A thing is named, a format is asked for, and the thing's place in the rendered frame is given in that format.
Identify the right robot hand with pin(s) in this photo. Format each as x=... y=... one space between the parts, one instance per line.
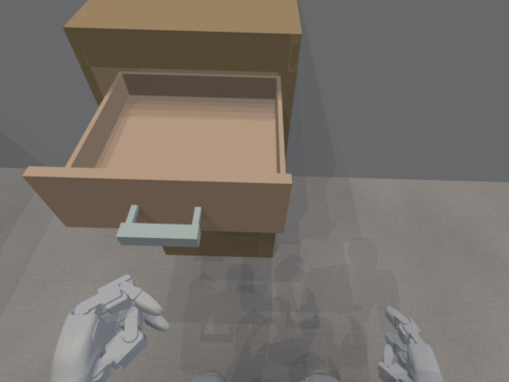
x=417 y=360

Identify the drawer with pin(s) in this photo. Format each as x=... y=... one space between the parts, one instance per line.
x=170 y=142

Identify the left robot hand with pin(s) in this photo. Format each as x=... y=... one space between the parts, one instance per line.
x=85 y=335

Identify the cabinet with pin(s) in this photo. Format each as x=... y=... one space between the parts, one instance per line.
x=231 y=37

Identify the handle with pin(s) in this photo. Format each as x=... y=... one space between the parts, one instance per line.
x=168 y=235

